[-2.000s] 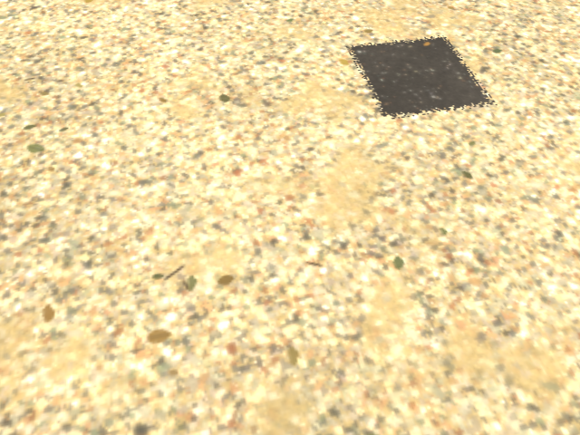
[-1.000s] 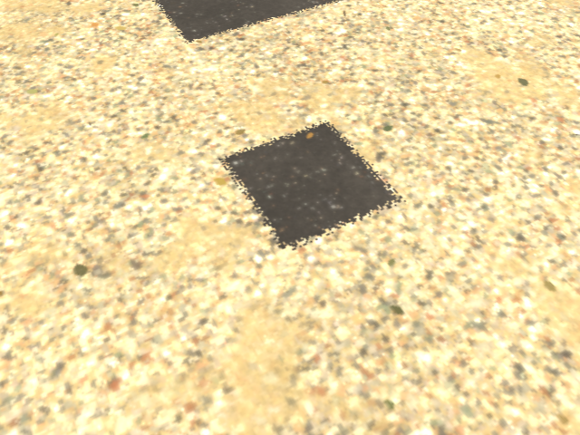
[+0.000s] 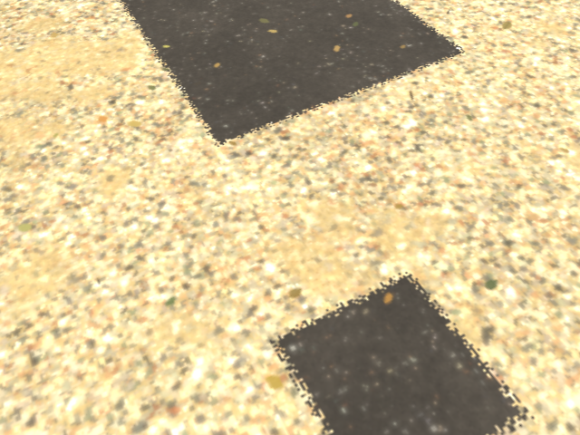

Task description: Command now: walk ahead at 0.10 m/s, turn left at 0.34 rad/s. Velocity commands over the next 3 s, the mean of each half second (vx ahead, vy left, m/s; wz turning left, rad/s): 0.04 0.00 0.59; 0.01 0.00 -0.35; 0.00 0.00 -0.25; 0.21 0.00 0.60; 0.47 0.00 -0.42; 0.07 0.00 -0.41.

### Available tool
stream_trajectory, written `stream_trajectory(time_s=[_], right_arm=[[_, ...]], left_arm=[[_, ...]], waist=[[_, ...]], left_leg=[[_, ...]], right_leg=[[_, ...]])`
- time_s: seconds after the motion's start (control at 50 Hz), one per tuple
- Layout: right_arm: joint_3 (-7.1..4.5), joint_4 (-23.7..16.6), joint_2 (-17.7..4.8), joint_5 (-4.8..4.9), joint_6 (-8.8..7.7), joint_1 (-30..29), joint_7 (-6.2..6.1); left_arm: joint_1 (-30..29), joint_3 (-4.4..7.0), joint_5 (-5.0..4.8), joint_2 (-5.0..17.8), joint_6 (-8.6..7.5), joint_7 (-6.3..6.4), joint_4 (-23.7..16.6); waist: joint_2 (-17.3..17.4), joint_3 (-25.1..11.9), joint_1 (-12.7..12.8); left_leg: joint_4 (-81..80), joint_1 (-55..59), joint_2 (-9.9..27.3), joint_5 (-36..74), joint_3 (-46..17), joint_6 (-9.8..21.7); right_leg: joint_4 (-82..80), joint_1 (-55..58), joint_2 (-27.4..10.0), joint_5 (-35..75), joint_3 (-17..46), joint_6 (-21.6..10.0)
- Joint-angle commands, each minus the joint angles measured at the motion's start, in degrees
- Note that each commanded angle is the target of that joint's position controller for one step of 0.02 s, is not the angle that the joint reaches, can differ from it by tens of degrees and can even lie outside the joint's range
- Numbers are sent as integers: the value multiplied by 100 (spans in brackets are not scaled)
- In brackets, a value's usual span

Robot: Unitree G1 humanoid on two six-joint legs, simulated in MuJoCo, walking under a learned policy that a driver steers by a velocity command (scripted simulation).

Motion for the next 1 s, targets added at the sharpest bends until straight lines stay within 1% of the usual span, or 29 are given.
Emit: stream_trajectory(time_s=[0.02, 0.08, 0.12, 0.14, 0.16, 0.18, 0.2, 0.22, 0.24, 0.26, 0.28, 0.3, 0.36, 0.44, 0.54, 0.6, 0.62, 0.66, 0.68, 0.7, 0.72, 0.74, 0.76, 0.78, 0.8, 0.84, 0.86, 0.92, 1.0], right_arm=[[-261, -719, -776, 32, -98, -541, 108], [-278, -786, -632, 27, -96, -358, 264], [-312, -698, -556, 66, -93, 15, 347], [-372, -610, -617, 61, -103, 326, 354], [-536, -579, -1030, 1, -109, 658, 303], [-743, -698, -1825, -110, -129, 945, 230], [-657, -709, -1504, -225, -138, 1224, 222], [-625, -777, -1337, -197, -148, 994, 214], [-636, -866, -1237, -75, -111, 639, 169], [-618, -942, -1164, 48, -34, 422, 129], [-598, -992, -1119, 113, 38, 299, 80], [-609, -1020, -1143, 106, 114, 258, 52], [-637, -1058, -1192, 1, 199, 302, -50], [-575, -1025, -1134, -67, 268, 331, -135], [-477, -1078, -1045, -168, 320, 109, -104], [-257, -975, -540, -245, 273, -78, -24], [-248, -896, -554, -253, 246, -34, 16], [-348, -818, -885, -181, 229, -76, 34], [-394, -751, -992, -141, 200, 76, 26], [-426, -756, -1017, -190, 155, 214, -7], [-435, -815, -905, -288, 107, 347, -41], [-442, -906, -866, -318, 80, -28, -85], [-459, -1035, -838, -236, 68, -453, -115], [-479, -1085, -789, -157, 79, -632, -107], [-484, -1031, -678, -117, 113, -552, -77], [-479, -985, -557, -108, 134, -549, -35], [-458, -989, -442, -96, 108, -628, -13], [-430, -919, -283, -26, 7, -645, 87], [-560, -677, -582, 30, -88, -156, 170]], left_arm=[[407, 303, -7, 971, 109, 110, -141], [285, 350, -94, 963, 242, 258, -246], [-14, 384, -162, 989, 297, 308, -372], [-95, 395, -204, 974, 298, 321, -402], [-61, 398, -167, 908, 239, 313, -465], [-285, 322, 106, 693, 138, 245, -798], [-536, 295, 133, 687, 47, 163, -865], [-399, 316, -13, 764, 7, 93, -786], [-448, 314, -76, 713, 19, 96, -708], [-537, 313, -62, 660, 53, 129, -681], [-622, 341, -47, 703, 81, 156, -708], [-684, 333, -81, 638, 98, 145, -734], [-580, 328, -162, 597, 118, 151, -590], [-651, 334, -147, 610, 165, 179, -524], [-715, 346, -145, 647, 139, 162, -535], [-442, 274, -159, 508, 86, 65, -401], [-439, 263, -187, 492, 67, 26, -402], [-410, 324, -231, 698, 15, -39, -483], [-454, 355, -199, 843, -13, -55, -556], [-410, 427, -151, 1154, -31, -51, -636], [-283, 550, -164, 1543, -19, -42, -621], [-41, 596, -209, 1555, 14, -27, -570], [346, 552, -157, 1347, 27, 8, -513], [562, 559, -116, 1315, 11, 49, -488], [428, 587, -150, 1330, 10, 96, -540], [-9, 619, -307, 1267, 112, 202, -693], [-89, 628, -342, 1222, 207, 233, -737], [-2, 700, -286, 1247, 399, 288, -825], [-150, 757, -363, 1321, 436, 245, -968]], waist=[[-1012, -451, 348], [-925, -419, 282], [-845, -465, 52], [-739, -549, -123], [-145, -679, -228], [1329, -811, -180], [1375, -1430, -428], [689, -1393, -322], [175, -1198, -212], [-148, -1006, -157], [-133, -968, -87], [15, -890, -40], [310, -1022, -74], [438, -1015, -175], [500, -740, -256], [434, -799, -222], [486, -703, -256], [515, -408, -152], [389, -310, -163], [-55, -395, -264], [-931, -517, -446], [-1548, -397, -187], [-1830, -384, 110], [-1639, -461, 267], [-1275, -486, 136], [-946, -461, -57], [-962, -459, -62], [-1273, -708, -4], [-1540, -765, -161]], left_leg=[[3, -339, -62, -681, 208, 178], [-110, -491, -80, -1098, 351, 336], [-785, 158, -245, -741, 598, 497], [-1429, 825, -397, 2, 638, 654], [-1862, 1705, -135, 1531, -187, 979], [-1891, 2914, 1195, 4391, -2317, 1880], [-2008, 3737, 1596, 4872, -3139, 2599], [-1885, 3790, 1397, 4596, -2678, 2404], [-1799, 3638, 1023, 4219, -2186, 2077], [-1822, 3401, 810, 3901, -1929, 1851], [-1897, 3163, 623, 3530, -1821, 1724], [-1958, 2971, 451, 3343, -1807, 1643], [-1943, 3057, 375, 3378, -1736, 1554], [-1874, 2723, 358, 3135, -1736, 1484], [-1878, 2305, 398, 2511, -1982, 1586], [-1832, 2075, 421, 2438, -1666, 1566], [-1859, 1984, 424, 2287, -1612, 1584], [-1767, 1993, 332, 1928, -1541, 1531], [-1716, 2102, 214, 1566, -1522, 1381], [-1366, 2052, -73, 888, -1313, 1145], [-701, 1710, -692, 110, -599, 806], [-7, 1081, -1195, -894, 30, 386], [740, 375, -1275, -2319, 49, 215], [1757, -17, -1213, -2915, -225, 132], [2237, -146, -1096, -2740, -373, 85], [1689, -114, -931, -2095, -366, 46], [1179, 37, -981, -1885, -209, 17], [-5, 665, -1141, -1543, -99, -9], [-1652, 1693, -1146, -837, -136, 85]], right_leg=[[-256, 1069, -2186, 2790, 995, -854], [-10, 1525, -2537, 3184, 1123, -825], [312, 1335, -2385, 3354, 766, -584], [735, 1047, -2113, 3274, 419, -325], [1765, 350, -1531, 2602, -46, 106], [3428, -1480, -467, -629, -423, 703], [4471, -2456, -40, -2580, 431, 799], [4911, -2645, -306, -2406, 776, 801], [4904, -2767, -406, -1974, 752, 848], [4630, -2834, -504, -1654, 725, 911], [4319, -2638, -569, -1409, 737, 952], [4060, -2470, -488, -1248, 681, 1002], [3453, -2338, -396, -912, 597, 1131], [3046, -1965, -541, -657, 550, 1238], [2647, -1557, -715, -748, 479, 1184], [1838, -670, -988, -662, 344, 1071], [1531, -392, -947, -538, 251, 1027], [578, -173, -754, 63, 38, 842], [103, -154, -766, 625, 184, 697], [136, 54, -1091, 1859, 725, 483], [149, 345, -1589, 2833, 1474, 35], [-223, 475, -2135, 2863, 2463, -693], [-517, 810, -2573, 2912, 3294, -1144], [-572, 1055, -2608, 2847, 3477, -1234], [-443, 1069, -2396, 2706, 3170, -1038], [-375, 913, -1897, 2190, 2620, -567], [-382, 829, -1668, 1958, 2505, -421], [-324, 724, -1449, 1644, 2666, -355], [-317, 338, -1327, 1019, 3212, -246]])
Next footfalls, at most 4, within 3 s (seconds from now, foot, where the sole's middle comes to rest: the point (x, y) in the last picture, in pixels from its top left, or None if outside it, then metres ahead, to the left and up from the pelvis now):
0.16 left None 0.11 0.15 -0.77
0.68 right None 0.20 -0.06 -0.77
1.04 left None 0.14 0.16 -0.77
1.42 right None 0.12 -0.10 -0.77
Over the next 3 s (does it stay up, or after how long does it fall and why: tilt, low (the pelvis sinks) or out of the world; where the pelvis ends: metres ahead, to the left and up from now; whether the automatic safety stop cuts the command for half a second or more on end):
stays up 0.57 0.24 0.00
